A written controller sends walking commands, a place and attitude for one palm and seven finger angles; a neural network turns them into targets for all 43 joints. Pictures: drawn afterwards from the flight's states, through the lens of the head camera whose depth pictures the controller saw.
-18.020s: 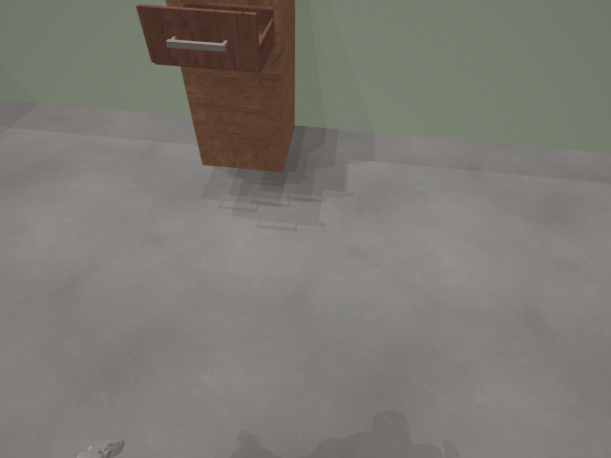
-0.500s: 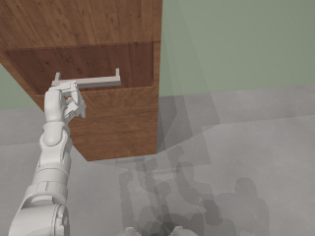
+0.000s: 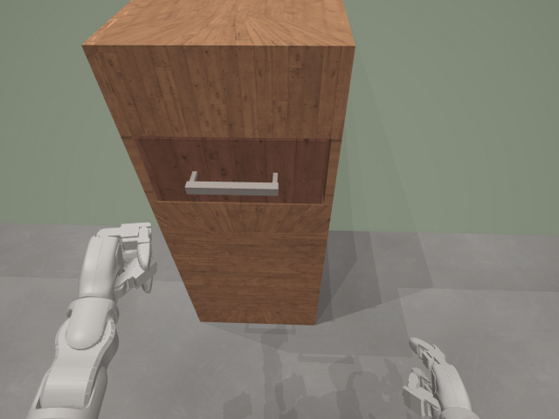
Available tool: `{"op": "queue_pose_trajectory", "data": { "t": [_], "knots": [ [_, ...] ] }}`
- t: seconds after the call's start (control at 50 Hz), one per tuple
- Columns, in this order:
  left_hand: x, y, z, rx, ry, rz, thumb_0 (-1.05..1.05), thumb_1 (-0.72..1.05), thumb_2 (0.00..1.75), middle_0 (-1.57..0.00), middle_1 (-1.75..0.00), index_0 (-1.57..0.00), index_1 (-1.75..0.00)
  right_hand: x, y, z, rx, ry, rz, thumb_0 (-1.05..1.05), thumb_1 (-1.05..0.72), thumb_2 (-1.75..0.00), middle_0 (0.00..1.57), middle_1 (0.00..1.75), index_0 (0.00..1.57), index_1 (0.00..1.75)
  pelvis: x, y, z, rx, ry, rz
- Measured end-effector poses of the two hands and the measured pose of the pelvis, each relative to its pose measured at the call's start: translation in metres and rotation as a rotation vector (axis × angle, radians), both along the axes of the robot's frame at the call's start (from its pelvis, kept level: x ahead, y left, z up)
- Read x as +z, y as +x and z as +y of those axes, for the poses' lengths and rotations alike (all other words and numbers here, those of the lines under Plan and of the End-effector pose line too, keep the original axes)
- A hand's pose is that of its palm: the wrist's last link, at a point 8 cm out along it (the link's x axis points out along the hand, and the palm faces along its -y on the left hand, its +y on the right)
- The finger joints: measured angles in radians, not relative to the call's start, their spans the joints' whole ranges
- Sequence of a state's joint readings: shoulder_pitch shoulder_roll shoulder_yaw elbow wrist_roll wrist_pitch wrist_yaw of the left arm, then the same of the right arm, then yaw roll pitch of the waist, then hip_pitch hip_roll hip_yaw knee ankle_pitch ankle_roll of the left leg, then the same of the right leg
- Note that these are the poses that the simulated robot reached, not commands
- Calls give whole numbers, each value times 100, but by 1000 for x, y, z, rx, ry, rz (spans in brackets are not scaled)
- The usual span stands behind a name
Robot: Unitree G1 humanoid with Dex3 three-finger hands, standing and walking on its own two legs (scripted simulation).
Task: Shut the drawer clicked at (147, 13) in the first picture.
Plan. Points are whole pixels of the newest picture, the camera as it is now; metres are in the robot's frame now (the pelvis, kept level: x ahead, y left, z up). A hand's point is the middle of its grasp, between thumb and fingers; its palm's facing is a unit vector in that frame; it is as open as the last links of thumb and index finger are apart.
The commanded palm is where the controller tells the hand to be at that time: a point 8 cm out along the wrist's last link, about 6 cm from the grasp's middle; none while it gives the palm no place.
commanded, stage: draw the hand back to the body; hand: left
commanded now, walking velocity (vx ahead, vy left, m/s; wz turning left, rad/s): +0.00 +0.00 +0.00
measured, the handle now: (233, 182) +0.57 +0.15 -0.01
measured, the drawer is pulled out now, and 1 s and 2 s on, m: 0.00 0.00 0.00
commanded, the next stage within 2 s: step back with the hand held close in 0.64 s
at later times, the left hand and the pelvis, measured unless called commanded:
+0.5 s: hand (31, 307) +0.19 +0.26 +0.17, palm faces +0.36 -0.84 -0.40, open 3.2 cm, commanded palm +0.14 +0.31 +0.19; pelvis +0.01 +0.03 +0.01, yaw +0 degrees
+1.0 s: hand (53, 303) +0.19 +0.25 +0.17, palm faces +0.32 -0.83 -0.46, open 3.2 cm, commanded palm +0.13 +0.29 +0.19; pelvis -0.01 +0.01 +0.01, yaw -1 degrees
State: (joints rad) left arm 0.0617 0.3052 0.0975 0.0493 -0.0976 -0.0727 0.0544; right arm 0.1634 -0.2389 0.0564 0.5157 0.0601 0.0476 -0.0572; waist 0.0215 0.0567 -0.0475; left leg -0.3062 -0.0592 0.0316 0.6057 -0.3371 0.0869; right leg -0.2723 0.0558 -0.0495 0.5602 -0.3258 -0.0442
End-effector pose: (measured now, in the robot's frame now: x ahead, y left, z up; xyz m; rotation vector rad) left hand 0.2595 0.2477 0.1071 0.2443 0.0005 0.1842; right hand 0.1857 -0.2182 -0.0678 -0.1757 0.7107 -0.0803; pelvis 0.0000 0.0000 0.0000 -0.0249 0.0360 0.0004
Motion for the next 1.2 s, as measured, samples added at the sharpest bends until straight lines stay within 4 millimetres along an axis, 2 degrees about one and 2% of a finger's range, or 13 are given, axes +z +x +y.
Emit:
{"op": "queue_pose_trajectory", "data": {
  "t": [0.12, 0.22, 0.3, 0.4, 0.56, 0.78, 0.9, 0.94, 1.0, 1.08, 1.14, 1.2],
  "knots": [
    [14, -32, 13, 37, 19, -8, 1, 89, 90, -140, -160, -140, -160, 3, -3, 20, 37, 4, 2, 1, -90, -90, 20, 30, 21, 30, 7, 2, 10, 1, -2, -51],
    [35, -52, 23, 55, 59, -62, 2, 89, 90, -140, -160, -140, -160, 2, -7, 29, 54, 2, 8, 1, -90, -90, 20, 30, 21, 30, 10, 4, 18, 1, -3, -76],
    [54, -68, 36, 82, 108, -107, 1, 89, 90, -140, -160, -140, -160, 2, -10, 31, 56, 3, 9, 1, -90, -90, 20, 30, 21, 30, 11, 6, 22, 0, -4, -85],
    [67, -91, 49, 117, 163, -122, 1, 89, 90, -140, -160, -140, -160, 2, -11, 29, 58, -1, 3, 1, -90, -90, 20, 30, 21, 30, 12, 8, 25, -1, -7, -91],
    [86, -122, 58, 169, 239, -163, 1, 89, 90, -141, -160, -140, -160, 7, -6, 25, 67, -16, -39, 2, -90, -90, 20, 30, 21, 30, 11, 6, 26, 4, -7, -99],
    [72, -119, 46, 181, 178, -143, 1, 89, 90, -141, -160, -140, -160, 10, -8, 20, 68, -26, -52, 1, -90, -90, 20, 30, 21, 30, 12, 0, 15, 2, -1, -102],
    [100, -111, 49, 156, 297, -236, 1, 89, 90, -141, -160, -140, -160, 8, -14, 9, 38, -28, -28, 1, -90, -90, 20, 30, 21, 30, 12, -3, 10, -10, -5, -70],
    [96, -107, 47, 137, 300, -216, 1, 89, 90, -141, -160, -140, -160, 6, -18, 3, 14, -30, -6, 1, -90, -90, 20, 30, 21, 30, 12, -4, 11, -16, -5, -54],
    [81, -103, 40, 95, 281, -139, 1, 89, 90, -141, -160, -140, -160, 1, -27, -8, -32, -37, 34, 1, -90, -90, 20, 30, 21, 30, 12, -7, 13, -22, -2, -32],
    [62, -107, 36, 53, 266, -48, 1, 89, 90, -140, -160, -140, -160, -3, -42, -18, -83, -59, 88, 1, -90, -90, 20, 30, 21, 30, 11, -12, 14, -24, 3, -12],
    [63, -113, 38, 44, 284, -45, 1, 89, 90, -140, -160, -140, -160, -2, -52, -22, -96, -83, 112, 1, -90, -90, 20, 30, 21, 30, 10, -17, 13, -21, 3, -7],
    [74, -120, 42, 46, 315, -93, 1, 88, 90, -141, -160, -140, -160, 1, -57, -22, -95, -99, 109, 1, -90, -90, 20, 30, 21, 30, 9, -23, 14, -19, 3, -7]
  ]
}}
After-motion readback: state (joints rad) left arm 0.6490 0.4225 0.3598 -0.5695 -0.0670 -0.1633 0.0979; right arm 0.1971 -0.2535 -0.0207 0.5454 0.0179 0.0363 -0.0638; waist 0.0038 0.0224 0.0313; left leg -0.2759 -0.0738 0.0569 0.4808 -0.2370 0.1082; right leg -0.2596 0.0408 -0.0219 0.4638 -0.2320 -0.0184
